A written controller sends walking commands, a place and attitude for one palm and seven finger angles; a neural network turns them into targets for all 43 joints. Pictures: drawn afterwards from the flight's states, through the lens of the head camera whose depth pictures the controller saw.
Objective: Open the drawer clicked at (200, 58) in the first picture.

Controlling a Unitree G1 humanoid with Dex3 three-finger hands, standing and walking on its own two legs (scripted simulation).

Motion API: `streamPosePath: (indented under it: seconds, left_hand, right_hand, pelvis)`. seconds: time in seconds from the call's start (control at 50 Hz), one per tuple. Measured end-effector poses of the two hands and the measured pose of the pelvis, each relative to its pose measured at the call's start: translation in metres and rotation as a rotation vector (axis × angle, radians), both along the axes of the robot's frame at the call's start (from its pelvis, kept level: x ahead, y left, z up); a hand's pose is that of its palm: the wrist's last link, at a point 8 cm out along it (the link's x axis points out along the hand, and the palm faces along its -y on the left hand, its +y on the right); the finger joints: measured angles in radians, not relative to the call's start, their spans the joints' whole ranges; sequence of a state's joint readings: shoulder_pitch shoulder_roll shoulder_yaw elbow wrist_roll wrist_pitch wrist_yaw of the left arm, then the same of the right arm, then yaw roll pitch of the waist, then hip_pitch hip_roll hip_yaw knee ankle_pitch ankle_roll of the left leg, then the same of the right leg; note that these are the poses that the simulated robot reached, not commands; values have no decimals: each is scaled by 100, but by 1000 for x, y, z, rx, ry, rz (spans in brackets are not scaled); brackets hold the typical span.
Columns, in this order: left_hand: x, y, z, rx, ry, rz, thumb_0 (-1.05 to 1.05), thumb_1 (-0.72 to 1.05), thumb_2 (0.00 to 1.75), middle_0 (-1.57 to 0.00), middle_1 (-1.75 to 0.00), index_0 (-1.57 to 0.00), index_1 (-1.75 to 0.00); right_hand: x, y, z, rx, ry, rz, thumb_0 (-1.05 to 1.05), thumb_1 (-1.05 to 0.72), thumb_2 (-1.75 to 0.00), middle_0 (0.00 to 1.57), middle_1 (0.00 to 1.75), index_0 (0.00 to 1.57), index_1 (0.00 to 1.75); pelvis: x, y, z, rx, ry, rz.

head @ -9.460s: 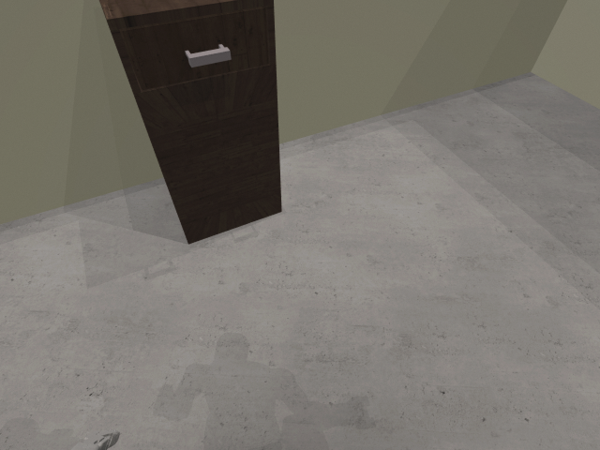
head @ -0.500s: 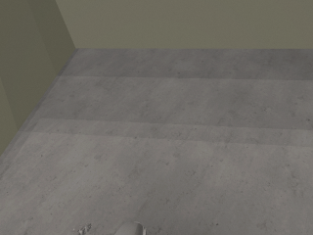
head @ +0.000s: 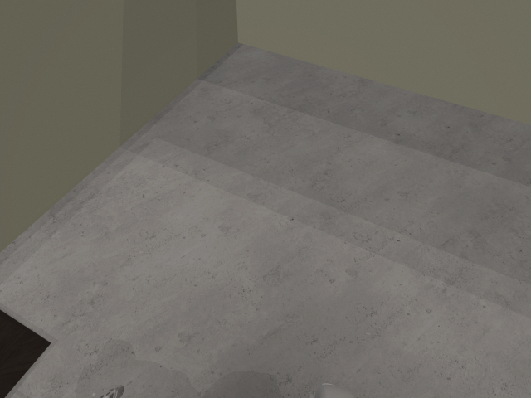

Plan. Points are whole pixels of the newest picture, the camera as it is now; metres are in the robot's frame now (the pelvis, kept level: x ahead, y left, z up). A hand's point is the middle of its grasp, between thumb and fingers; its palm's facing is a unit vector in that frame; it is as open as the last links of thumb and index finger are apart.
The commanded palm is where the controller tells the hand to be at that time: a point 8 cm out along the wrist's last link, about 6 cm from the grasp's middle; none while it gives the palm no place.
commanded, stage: turn to face it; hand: left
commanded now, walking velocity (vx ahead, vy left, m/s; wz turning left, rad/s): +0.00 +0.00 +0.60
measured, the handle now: out of the picture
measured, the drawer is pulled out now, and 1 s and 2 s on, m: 0.00 0.00 0.00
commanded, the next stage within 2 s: take the last steps up to it in 1.80 s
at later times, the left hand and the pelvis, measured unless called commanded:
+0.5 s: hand out of the picture -0.02 +0.18 -0.16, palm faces +0.35 -0.90 -0.26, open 7.4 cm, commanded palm none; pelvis -0.02 -0.03 +0.00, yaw +20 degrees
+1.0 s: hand out of the picture -0.06 +0.17 -0.14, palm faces +0.60 -0.75 -0.29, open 7.4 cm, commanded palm none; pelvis -0.03 -0.06 -0.01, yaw +37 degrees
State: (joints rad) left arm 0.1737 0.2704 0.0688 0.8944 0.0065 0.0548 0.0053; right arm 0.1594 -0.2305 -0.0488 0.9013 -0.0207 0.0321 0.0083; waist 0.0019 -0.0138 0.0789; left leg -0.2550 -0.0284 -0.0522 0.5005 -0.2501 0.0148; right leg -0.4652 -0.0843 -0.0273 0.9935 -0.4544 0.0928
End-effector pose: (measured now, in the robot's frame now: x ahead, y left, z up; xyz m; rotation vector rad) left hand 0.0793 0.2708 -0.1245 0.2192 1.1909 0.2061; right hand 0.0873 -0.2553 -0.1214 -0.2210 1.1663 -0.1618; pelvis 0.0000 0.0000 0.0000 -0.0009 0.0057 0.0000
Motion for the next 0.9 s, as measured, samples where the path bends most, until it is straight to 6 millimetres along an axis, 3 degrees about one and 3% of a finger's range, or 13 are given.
streamPosePath:
  seconds: [0.1,0.18,0.28,0.38,0.46,0.58,0.64,0.78,0.9]
  left_hand:
    - [11,-21,11,13,-89,21,1,91,90,-19,-30,-20,-30]
    - [3,-40,16,37,-140,46,0,91,90,-20,-30,-20,-30]
    - [-32,-54,23,35,-104,122,0,90,90,-20,-30,-20,-30]
    - [-69,-57,18,17,-54,206,0,90,90,-20,-30,-20,-30]
    - [-105,-51,7,-4,-18,286,0,90,90,-20,-30,-21,-30]
    - [-166,-29,-24,-35,49,420,0,90,90,-20,-30,-20,-30]
    - [-184,-22,-24,-34,85,466,1,91,90,-20,-30,-20,-30]
    - [-187,-21,-4,-14,12,516,1,91,90,-19,-30,-20,-30]
    - [-175,-38,8,24,-66,548,1,91,90,-20,-30,-20,-30]
  right_hand:
    - [3,-10,-15,40,25,32,1,-91,-90,20,30,21,30]
    - [10,-24,-30,62,38,60,1,-91,-90,20,30,21,30]
    - [21,-33,-25,67,60,119,1,-91,-90,20,30,20,30]
    - [31,-28,-18,54,86,190,1,-91,-90,19,30,20,30]
    - [47,-12,-13,31,86,270,1,-91,-90,19,30,20,30]
    - [75,29,-10,-9,-5,397,1,-91,-90,19,30,20,30]
    - [77,42,-2,-14,-36,430,1,-91,-90,19,30,20,30]
    - [72,53,1,4,-11,490,1,-91,-90,20,30,20,30]
    - [72,42,-12,35,27,526,1,-91,-90,20,30,21,30]
  pelvis:
    - [-1,-17,-4,9,-3,65]
    - [-3,-33,-10,16,-11,124]
    - [-5,-40,-1,39,-26,192]
    - [-7,-42,3,50,-26,263]
    - [-12,-36,1,46,-23,318]
    - [-24,-17,-16,26,-24,398]
    - [-29,-14,-13,16,-30,422]
    - [-36,-18,-1,1,-27,496]
    - [-35,-38,-3,6,-21,573]
